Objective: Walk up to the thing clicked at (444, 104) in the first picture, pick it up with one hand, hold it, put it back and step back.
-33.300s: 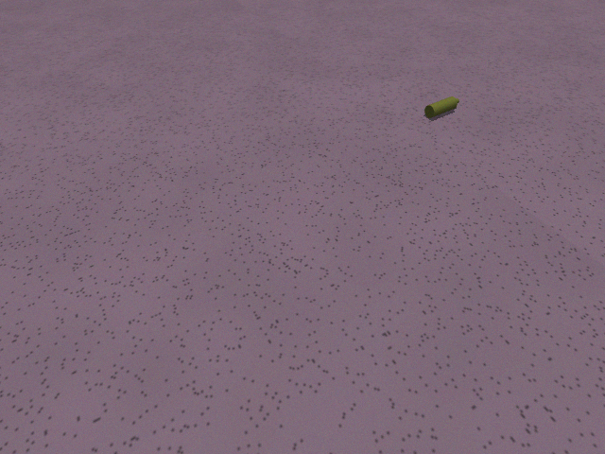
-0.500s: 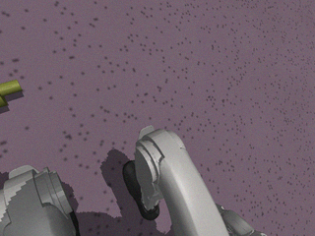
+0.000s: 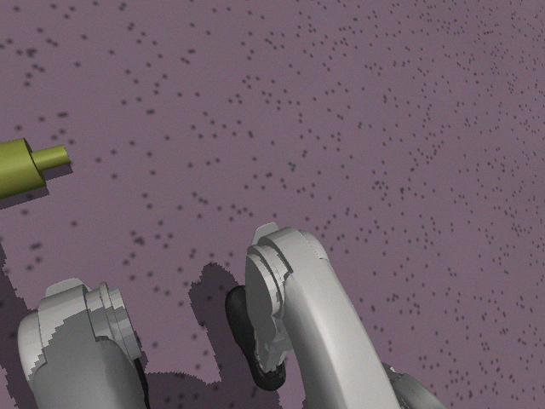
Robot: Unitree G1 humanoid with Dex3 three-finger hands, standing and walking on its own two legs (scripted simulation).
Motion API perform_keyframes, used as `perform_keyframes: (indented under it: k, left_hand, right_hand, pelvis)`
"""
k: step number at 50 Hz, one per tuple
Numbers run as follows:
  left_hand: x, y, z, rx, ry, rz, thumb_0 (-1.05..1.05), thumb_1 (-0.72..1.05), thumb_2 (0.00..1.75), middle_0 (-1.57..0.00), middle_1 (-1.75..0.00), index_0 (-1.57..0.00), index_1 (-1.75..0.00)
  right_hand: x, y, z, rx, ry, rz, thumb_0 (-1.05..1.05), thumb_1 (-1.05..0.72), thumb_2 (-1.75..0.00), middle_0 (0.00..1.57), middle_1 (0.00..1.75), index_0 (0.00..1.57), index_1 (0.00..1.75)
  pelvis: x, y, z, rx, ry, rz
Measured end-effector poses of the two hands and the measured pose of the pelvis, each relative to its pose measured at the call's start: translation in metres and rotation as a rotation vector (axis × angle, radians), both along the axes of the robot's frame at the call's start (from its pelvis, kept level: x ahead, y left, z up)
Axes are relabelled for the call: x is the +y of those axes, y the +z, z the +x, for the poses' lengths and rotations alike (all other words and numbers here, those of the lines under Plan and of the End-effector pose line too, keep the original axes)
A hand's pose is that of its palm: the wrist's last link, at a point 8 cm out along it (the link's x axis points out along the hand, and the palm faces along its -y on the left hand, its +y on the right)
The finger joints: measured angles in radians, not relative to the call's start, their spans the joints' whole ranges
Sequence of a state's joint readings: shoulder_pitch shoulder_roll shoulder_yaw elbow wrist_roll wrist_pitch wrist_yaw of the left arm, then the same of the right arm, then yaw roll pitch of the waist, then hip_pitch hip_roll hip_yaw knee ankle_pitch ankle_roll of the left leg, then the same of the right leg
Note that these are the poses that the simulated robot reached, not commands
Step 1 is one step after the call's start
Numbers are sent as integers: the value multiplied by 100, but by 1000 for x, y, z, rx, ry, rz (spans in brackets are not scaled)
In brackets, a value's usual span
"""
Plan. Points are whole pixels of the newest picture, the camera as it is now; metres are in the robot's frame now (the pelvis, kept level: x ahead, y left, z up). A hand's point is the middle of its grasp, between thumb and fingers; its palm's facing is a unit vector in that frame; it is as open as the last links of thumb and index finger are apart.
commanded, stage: withdraw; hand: left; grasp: from above
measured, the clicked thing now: out of the picture +0.47 +0.31 -0.27
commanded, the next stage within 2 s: home in 0.64 s
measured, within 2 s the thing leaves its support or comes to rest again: neither
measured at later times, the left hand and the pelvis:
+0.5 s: hand out of the picture +0.42 +0.32 -0.07, palm faces -0.49 -0.12 -0.86, open 14.0 cm; pelvis -0.02 -0.01 +0.06, yaw +7 degrees
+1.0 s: hand out of the picture +0.44 +0.34 -0.09, palm faces -0.31 -0.17 -0.94, open 12.6 cm; pelvis +0.00 +0.00 +0.05, yaw +7 degrees
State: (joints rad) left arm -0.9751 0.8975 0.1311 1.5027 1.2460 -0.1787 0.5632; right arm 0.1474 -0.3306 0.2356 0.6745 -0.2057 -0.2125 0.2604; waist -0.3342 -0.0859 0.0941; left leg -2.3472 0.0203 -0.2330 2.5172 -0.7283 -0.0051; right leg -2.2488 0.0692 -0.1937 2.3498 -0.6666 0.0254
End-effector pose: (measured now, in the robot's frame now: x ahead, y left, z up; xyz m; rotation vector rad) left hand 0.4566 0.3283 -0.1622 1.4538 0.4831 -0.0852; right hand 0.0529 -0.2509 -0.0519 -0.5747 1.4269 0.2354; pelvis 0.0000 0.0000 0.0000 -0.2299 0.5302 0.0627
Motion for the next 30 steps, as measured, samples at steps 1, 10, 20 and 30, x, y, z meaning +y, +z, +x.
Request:
perform_keyframes:
  k: [1, 10, 20, 30]
  left_hand:
    - [2, 8, 0, -16, 3, 7, 0, -49, 98, -7, -102, -8, -101]
    - [21, 108, -11, -16, 64, 107, 0, -51, 100, -8, -101, -7, -101]
    - [3, 159, -22, 145, 30, 26, 0, -51, 102, -8, -102, -6, -104]
    - [1, 113, -31, 182, -49, 6, 0, -51, 103, -8, -102, -7, -104]
  right_hand:
    - [0, -2, 3, -8, -8, 7, 0, -90, -90, 20, 30, 20, 30]
    - [-3, -14, 40, -113, -97, 93, 0, -90, -90, 20, 30, 20, 30]
    - [-10, 14, 50, -167, -126, 44, 0, -91, -90, 20, 30, 20, 30]
    - [-34, 26, 10, -75, -144, -121, 0, -90, -90, 20, 30, 20, 30]
  pelvis:
    - [0, 1, 1, 6, 2, 3]
    - [-2, 24, 0, 61, 31, 49]
    - [-7, 61, -13, 51, 63, 88]
    - [-9, 49, -18, 52, 64, 81]
